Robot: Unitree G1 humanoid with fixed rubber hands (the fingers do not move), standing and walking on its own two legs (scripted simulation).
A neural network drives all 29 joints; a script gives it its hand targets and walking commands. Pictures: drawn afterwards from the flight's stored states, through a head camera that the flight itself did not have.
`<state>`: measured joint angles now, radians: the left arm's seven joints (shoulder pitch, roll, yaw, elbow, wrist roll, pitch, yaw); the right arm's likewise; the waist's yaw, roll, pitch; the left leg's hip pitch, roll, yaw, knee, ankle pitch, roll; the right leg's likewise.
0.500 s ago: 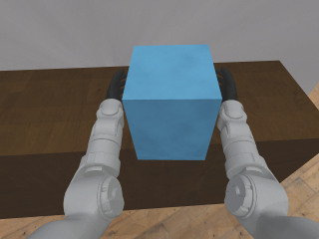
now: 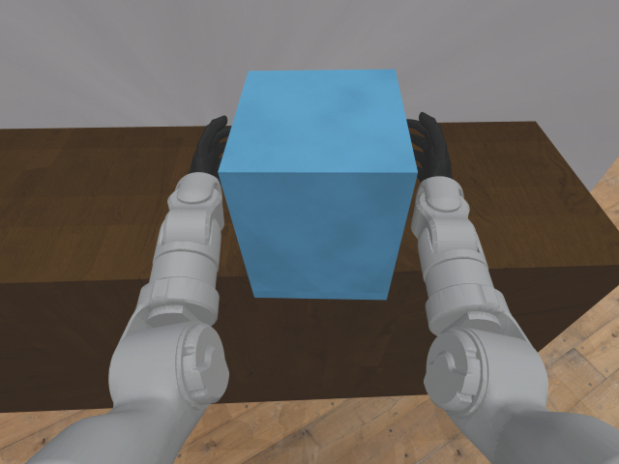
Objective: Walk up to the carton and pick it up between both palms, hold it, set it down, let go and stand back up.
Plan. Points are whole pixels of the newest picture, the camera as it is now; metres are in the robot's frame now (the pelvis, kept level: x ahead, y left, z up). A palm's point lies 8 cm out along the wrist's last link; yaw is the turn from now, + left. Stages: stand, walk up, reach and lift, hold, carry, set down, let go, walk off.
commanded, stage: reach and lift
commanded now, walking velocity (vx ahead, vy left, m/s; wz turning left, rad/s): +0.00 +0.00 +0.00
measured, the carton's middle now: (320, 190) +0.45 -0.05 +0.10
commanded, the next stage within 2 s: none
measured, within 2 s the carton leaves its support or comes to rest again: neither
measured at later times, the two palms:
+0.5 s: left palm (189, 162) +0.42 +0.11 +0.19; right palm (436, 165) +0.38 -0.18 +0.19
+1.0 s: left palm (174, 153) +0.40 +0.11 +0.22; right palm (445, 157) +0.36 -0.17 +0.22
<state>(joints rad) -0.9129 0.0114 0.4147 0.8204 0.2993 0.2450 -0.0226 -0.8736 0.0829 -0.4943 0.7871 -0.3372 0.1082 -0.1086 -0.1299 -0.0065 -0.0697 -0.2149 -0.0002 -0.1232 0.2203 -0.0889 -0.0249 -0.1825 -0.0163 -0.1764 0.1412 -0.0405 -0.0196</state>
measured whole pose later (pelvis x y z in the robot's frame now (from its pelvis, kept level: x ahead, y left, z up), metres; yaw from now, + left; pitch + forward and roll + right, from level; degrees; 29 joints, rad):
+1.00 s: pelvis -0.01 +0.01 +0.00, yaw -1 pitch -5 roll -1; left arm -0.84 -0.01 0.28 0.26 0.34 0.73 -0.04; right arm -0.81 -0.01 -0.19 0.56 0.07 0.34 -0.19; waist -0.13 -0.08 0.03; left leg -0.06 0.01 -0.09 0.29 -0.14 -0.02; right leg 0.00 0.00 -0.14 0.14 -0.04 -0.01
